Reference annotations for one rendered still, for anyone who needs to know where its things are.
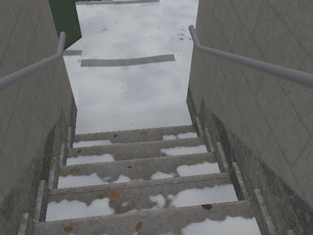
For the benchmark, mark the stairs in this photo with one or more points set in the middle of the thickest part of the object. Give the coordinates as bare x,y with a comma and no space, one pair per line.
150,181

